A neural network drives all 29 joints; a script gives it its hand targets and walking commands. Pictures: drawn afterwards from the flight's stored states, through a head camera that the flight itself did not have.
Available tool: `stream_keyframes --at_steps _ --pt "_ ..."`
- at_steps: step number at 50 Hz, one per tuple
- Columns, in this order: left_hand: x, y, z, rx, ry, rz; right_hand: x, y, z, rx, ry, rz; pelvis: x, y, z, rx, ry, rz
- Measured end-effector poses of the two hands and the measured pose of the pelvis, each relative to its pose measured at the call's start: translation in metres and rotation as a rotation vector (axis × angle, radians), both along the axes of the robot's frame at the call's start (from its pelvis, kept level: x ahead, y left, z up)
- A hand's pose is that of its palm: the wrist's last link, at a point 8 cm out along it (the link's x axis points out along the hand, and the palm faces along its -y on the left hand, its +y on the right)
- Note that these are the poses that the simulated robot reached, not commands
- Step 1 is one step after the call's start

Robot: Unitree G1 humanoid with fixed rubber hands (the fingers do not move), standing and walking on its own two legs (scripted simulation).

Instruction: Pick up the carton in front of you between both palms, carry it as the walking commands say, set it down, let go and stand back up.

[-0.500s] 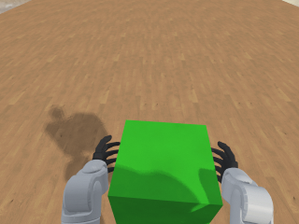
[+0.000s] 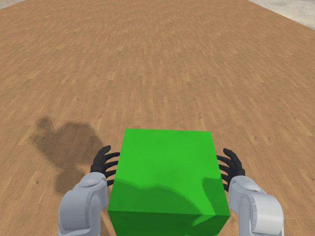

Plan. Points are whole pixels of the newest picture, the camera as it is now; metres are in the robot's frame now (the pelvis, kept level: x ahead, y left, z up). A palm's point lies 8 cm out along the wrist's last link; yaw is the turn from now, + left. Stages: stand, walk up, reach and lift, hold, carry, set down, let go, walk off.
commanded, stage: carry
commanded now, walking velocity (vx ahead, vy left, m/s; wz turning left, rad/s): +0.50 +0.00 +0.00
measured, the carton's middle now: (165, 192) +0.26 +0.00 +0.02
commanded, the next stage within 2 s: none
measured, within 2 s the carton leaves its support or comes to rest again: neither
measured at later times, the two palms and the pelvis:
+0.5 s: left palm (133, 93) +0.57 +0.12 +0.11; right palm (218, 98) +0.58 -0.18 +0.10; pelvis +0.33 -0.03 +0.01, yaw +2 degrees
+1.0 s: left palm (135, 64) +0.82 +0.14 +0.11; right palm (202, 66) +0.82 -0.16 +0.11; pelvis +0.57 -0.01 +0.02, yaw +0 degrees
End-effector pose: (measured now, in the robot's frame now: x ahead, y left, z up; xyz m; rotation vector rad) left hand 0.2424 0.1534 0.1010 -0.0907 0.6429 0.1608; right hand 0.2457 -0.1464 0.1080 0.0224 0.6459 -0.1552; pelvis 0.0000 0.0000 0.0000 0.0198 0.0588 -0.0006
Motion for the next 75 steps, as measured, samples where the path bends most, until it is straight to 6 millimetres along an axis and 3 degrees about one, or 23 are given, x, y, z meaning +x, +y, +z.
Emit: stream_keyframes --at_steps 4,11,18,24,27,31,39,45,51,57,66,75 --pt "0.046 0.003 -0.007 0.001 0.096 -0.036 0.035 0.003 -0.008 0.001 0.096 -0.036 0.040 0.011 0.017 -0.025 0.015 -0.017" --pt "0.125 0.000 0.010 0.001 0.069 -0.063 0.107 0.000 0.010 0.004 0.070 -0.066 0.124 0.013 0.037 -0.045 0.024 -0.011" --pt "0.218 -0.009 0.028 0.019 -0.025 -0.020 0.212 -0.009 0.023 0.023 -0.024 -0.024 0.226 -0.004 0.030 -0.029 0.014 0.001" --pt "0.315 -0.032 0.016 0.066 -0.036 0.003 0.319 -0.032 0.000 0.064 -0.035 0.004 0.321 -0.030 0.005 -0.035 0.003 0.025" --pt "0.349 -0.036 0.009 0.066 0.046 0.019 0.357 -0.035 -0.008 0.065 0.046 0.020 0.352 -0.038 0.013 -0.024 0.014 0.044" --pt "0.385 -0.035 0.012 0.064 0.083 0.043 0.401 -0.034 -0.004 0.063 0.083 0.043 0.392 -0.042 0.028 -0.010 0.021 0.050" --pt "0.475 -0.025 0.028 0.048 -0.008 0.024 0.484 -0.025 0.016 0.050 -0.008 0.022 0.478 -0.028 0.030 -0.017 0.001 0.033" --pt "0.542 -0.008 0.015 -0.003 -0.017 0.010 0.545 -0.008 0.015 -0.003 -0.017 0.011 0.542 -0.011 0.016 -0.004 -0.008 0.008" --pt "0.579 -0.010 0.004 0.005 0.046 -0.014 0.576 -0.010 0.003 0.004 0.046 -0.013 0.575 -0.007 0.018 -0.002 0.016 -0.006" --pt "0.602 -0.020 0.008 0.028 0.024 -0.037 0.592 -0.020 0.000 0.029 0.024 -0.038 0.590 -0.010 0.017 -0.002 0.030 -0.010" --pt "0.602 -0.029 0.010 0.035 0.012 -0.030 0.596 -0.029 0.002 0.033 0.012 -0.028 0.597 -0.020 0.016 -0.003 0.019 -0.011" --pt "0.592 -0.037 -0.004 0.055 0.048 -0.037 0.585 -0.037 -0.014 0.020 0.049 -0.020 0.586 -0.028 0.012 0.000 -0.010 -0.011"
